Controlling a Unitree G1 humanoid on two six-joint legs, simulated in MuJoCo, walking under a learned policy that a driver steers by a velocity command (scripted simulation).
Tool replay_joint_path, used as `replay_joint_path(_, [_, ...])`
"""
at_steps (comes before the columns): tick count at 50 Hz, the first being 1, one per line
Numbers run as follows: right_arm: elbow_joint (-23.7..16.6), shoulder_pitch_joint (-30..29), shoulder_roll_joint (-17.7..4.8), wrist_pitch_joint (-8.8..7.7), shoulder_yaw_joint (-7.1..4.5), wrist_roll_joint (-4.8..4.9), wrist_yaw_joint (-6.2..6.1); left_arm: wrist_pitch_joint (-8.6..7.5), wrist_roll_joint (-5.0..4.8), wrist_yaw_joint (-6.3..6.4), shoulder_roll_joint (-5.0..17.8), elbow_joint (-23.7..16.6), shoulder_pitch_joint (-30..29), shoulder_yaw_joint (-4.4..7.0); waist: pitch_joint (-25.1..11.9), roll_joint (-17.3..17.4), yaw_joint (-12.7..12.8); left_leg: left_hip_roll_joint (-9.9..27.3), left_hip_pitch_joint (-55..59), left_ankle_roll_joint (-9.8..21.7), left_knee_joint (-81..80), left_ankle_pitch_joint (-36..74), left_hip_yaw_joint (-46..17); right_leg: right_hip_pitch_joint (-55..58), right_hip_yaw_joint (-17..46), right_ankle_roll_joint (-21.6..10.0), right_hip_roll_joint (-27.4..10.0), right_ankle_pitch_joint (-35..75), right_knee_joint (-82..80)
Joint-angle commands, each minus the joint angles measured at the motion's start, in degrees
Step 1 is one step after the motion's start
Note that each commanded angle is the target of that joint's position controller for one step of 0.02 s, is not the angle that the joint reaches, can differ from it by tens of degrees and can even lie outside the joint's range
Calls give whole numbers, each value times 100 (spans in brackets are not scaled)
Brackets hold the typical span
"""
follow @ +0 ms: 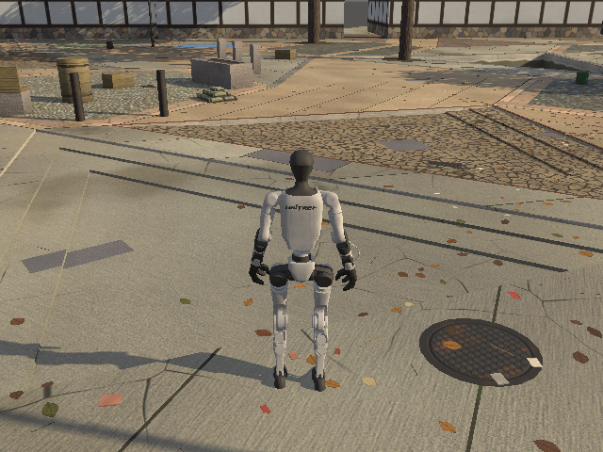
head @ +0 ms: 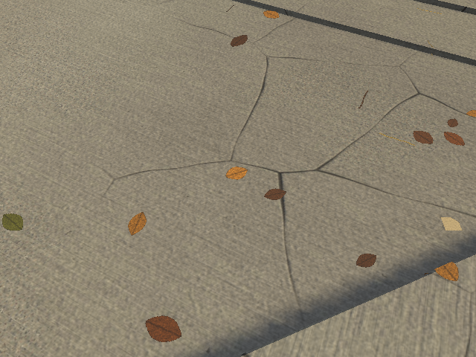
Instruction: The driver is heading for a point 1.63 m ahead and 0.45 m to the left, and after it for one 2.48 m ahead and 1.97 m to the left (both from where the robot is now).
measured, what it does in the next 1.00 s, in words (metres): stands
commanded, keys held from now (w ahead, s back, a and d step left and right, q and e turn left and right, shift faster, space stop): no key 0.80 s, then w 0.20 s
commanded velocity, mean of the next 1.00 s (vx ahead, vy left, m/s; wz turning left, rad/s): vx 0.03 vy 0.00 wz -0.01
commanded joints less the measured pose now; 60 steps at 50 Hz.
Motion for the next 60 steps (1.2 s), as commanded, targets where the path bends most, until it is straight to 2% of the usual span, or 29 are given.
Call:
replay_joint_path(1, [-43,70,-565,-51,-125,3,-32,-65,-1,30,604,-44,69,139,4,69,41,466,215,134,-351,596,-546,-344,633,-154,-633,639,-541])
replay_joint_path(9, [495,77,-502,-38,-94,7,-67,-70,-4,72,568,518,337,108,76,25,43,505,283,197,-420,554,-584,-371,598,-119,-622,625,-640])
replay_joint_path(19, [1004,118,-327,-42,-9,11,-96,-64,-4,110,408,1034,649,41,175,42,74,498,185,222,-461,501,-593,-338,543,-94,-621,639,-635])
replay_joint_path(40, [1465,383,-4,-63,75,11,-148,-73,-5,152,34,1516,995,-4,266,42,82,467,27,240,-424,453,-595,-359,463,-59,-617,647,-558])
replay_joint_path(41, [1490,442,25,-59,83,6,-145,-70,3,150,-1,1546,1063,-11,141,48,80,422,71,247,-474,-19,-587,-323,442,-70,-567,208,-604])
replay_joint_path(43, [1460,487,-149,-14,-3,-1,-137,-34,24,141,132,1513,1102,63,263,98,74,242,-131,387,-344,-1590,-570,-574,340,-205,-335,-1270,-372])
replay_joint_path(45, [1374,546,-195,33,-57,-23,-105,0,74,100,130,1376,1038,102,723,178,34,299,-544,613,-372,-2990,-848,-1192,408,-369,-255,-2517,-151])
replay_joint_path(47, [1373,831,-166,6,-89,-20,-99,-63,103,64,-70,1208,868,77,889,363,-98,632,-346,853,-563,-3273,-1451,-1703,345,-372,-203,-2293,301])
replay_joint_path(49, [1461,1207,-401,-41,-206,-44,-97,-188,148,-2,-232,1041,698,59,608,868,-200,1310,143,1217,-1185,-3399,-2446,-1890,-232,-261,-6,-1195,1171])
replay_joint_path(50, [1434,1174,-471,-60,-253,-51,-85,-247,162,-34,-150,971,630,81,582,883,-179,1540,-28,1337,-1386,-3351,-2678,-1739,-379,-237,-105,-950,1410])
replay_joint_path(51, [1365,996,-485,-84,-274,-47,-68,-301,146,-68,-107,936,670,104,584,787,-62,1541,-372,1331,-1417,-3264,-2621,-1424,-383,-256,-167,-985,1381])
replay_joint_path(52, [1269,711,-489,-101,-288,-28,-52,-345,119,-96,-160,972,902,108,621,741,144,1404,-818,1245,-1319,-3175,-2358,-901,-413,-305,-160,-1049,1041])
replay_joint_path(53, [1138,328,-449,-110,-294,8,-38,-376,76,-107,-247,1118,1382,111,677,682,437,1113,-1502,1084,-1053,-3072,-1923,-16,-456,-377,-60,-963,482])
replay_joint_path(54, [969,-61,-360,-139,-290,27,-31,-404,46,-80,-229,1335,2020,141,766,396,734,709,-2333,881,-424,-2821,-1406,969,-192,-443,-77,-920,-98])
replay_joint_path(55, [729,-400,4,-218,-196,62,1,-451,79,-6,232,1473,2714,261,668,-751,1005,30,-3250,572,1141,-2275,-520,1723,1545,-660,-1153,-2039,-1096])
replay_joint_path(56, [500,-551,119,-295,-158,-38,46,-431,58,-9,739,1632,3249,416,754,-1600,1062,-290,-3951,472,2572,-1843,243,1862,3293,-1058,-2247,-2837,-1836])
replay_joint_path(57, [477,-673,-219,-334,-224,-179,89,-406,102,7,497,1545,2886,376,1052,-750,804,74,-4045,525,3292,-1507,-33,1423,3220,-1187,-2312,-2494,-1724])
replay_joint_path(58, [532,-531,-103,-387,-210,-162,148,-441,104,-1,347,1396,2509,335,1019,-409,561,194,-3921,531,3546,-1117,-124,1214,2776,-1123,-2110,-1926,-1694])
replay_joint_path(59, [597,-401,-35,-433,-199,-127,204,-494,95,-5,281,1294,2248,315,911,-301,396,293,-3773,492,3650,-781,-150,1185,2323,-1027,-1891,-1300,-1732])
replay_joint_path(60, [595,-411,-78,-448,-222,-128,257,-542,73,5,207,1238,2111,281,821,-302,295,355,-3670,445,3614,-530,-109,1171,1933,-961,-1733,-792,-1777])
